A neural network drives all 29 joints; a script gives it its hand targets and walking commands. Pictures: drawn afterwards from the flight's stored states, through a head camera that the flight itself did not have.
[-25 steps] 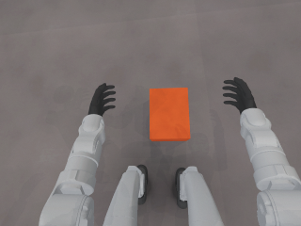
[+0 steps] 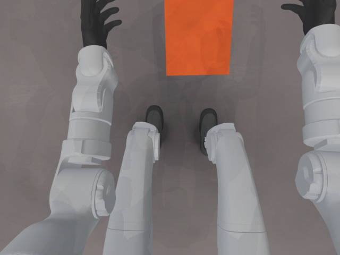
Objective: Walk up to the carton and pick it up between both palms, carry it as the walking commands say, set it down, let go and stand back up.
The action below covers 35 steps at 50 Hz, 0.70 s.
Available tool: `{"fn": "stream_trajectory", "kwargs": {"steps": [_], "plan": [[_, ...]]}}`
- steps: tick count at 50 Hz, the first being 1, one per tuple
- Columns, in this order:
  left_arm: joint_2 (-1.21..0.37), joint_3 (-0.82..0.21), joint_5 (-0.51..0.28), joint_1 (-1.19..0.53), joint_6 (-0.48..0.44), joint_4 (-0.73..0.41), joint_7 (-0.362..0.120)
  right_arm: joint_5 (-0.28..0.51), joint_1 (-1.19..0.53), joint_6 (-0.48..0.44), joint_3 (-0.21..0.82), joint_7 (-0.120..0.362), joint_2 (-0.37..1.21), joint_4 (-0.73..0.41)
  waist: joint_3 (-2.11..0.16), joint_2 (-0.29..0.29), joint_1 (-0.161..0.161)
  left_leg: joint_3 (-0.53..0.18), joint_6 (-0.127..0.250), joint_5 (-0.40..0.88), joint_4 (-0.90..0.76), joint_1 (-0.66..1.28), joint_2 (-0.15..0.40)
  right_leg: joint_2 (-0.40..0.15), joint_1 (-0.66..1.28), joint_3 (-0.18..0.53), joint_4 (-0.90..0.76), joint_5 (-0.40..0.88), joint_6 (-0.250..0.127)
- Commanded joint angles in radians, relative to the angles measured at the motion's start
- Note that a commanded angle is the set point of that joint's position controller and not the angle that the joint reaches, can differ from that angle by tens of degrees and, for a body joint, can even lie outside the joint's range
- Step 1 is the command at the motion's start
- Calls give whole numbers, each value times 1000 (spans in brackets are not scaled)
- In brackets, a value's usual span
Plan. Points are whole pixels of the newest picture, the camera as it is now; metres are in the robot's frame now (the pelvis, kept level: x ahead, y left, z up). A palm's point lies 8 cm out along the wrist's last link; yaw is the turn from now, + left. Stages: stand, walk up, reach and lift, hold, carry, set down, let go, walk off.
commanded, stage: reach and lift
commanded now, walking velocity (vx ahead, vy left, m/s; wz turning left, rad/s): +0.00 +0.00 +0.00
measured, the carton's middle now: (195, 33) +0.51 -0.04 -0.55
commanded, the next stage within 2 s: none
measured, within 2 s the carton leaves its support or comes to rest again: neither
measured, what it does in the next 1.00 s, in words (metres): lowers itself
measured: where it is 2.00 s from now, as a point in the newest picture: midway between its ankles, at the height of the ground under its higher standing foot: (180, 138)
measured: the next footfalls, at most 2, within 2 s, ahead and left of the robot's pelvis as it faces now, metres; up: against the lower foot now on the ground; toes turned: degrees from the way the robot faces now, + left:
none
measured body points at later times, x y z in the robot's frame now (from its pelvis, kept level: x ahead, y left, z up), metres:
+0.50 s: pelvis -0.05 -0.02 -0.14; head +0.32 -0.03 +0.11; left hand +0.49 +0.13 -0.31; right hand +0.50 -0.22 -0.31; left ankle +0.10 +0.11 -0.61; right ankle +0.09 -0.12 -0.61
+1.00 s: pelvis -0.04 -0.01 -0.22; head +0.34 -0.02 +0.00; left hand +0.50 +0.17 -0.42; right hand +0.49 -0.19 -0.45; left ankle +0.10 +0.12 -0.61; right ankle +0.09 -0.12 -0.61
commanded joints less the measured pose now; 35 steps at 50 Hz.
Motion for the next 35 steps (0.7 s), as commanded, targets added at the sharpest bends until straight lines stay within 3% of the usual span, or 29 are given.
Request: {"fn": "stream_trajectory", "kwargs": {"steps": [1,2,3,6,10,12,14,16,20,24,26,27,28,35], "plan": [[75,-110,-98,-246,50,-289,58,120,-332,29,16,22,-184,-209,-2226,31,-53,-104,-44,490,251,914,-17,58,279,-14,161,273,-11],[75,-103,-92,-227,64,-240,58,133,-350,41,22,26,-179,-202,-2165,14,-41,-91,-36,449,255,839,-21,61,287,-15,172,260,-9],[83,-94,-90,-244,65,-267,63,142,-392,41,28,26,-186,-247,-2184,3,-29,-77,-33,442,266,796,-30,66,318,-13,195,283,-8],[104,-55,-64,-297,59,-31,61,109,-454,47,16,19,-192,-56,-1889,-29,-3,-35,-30,174,300,453,-41,56,198,-4,263,139,-6],[104,-19,-35,-397,33,215,39,52,-502,39,-9,14,-160,181,-1541,-40,-5,-10,-26,-81,336,146,-48,42,28,20,284,-70,-5],[140,1,-33,-471,2,106,42,73,-558,17,5,-1,-166,99,-1697,-51,5,4,-25,7,383,178,-57,51,109,30,313,28,-2],[172,25,-24,-495,-24,177,41,87,-559,4,22,-23,-152,174,-1646,-65,14,25,-19,-10,429,70,-51,41,87,43,346,27,6],[211,51,-21,-513,-20,285,35,81,-576,17,38,-37,-158,271,-1592,-77,21,40,-14,-111,455,-16,-52,28,67,55,356,-83,10],[258,72,-34,-541,-29,273,36,102,-632,20,82,-66,-163,215,-1707,-114,40,56,-6,-94,513,-29,-55,24,157,72,392,-75,14],[274,37,-102,-570,-39,259,34,154,-691,14,148,-91,-162,146,-1837,-127,41,64,-1,-54,583,-27,-54,16,249,84,455,-14,9],[253,1,-141,-571,-40,288,30,182,-702,14,168,-97,-148,151,-1824,-123,31,60,1,-49,611,-53,-49,11,240,76,496,22,3],[243,-9,-155,-582,-47,218,31,194,-714,5,160,-99,-153,74,-1868,-117,19,64,0,2,621,-36,-53,14,271,69,515,108,4],[238,-16,-165,-584,-56,201,30,199,-707,-5,158,-102,-157,66,-1878,-110,8,64,-3,31,637,-39,-54,14,268,66,537,157,4],[221,-60,-166,-584,-90,305,21,159,-620,-33,123,-91,-167,249,-1663,-12,-40,46,-29,83,713,-33,-50,4,-46,39,615,97,2]]}}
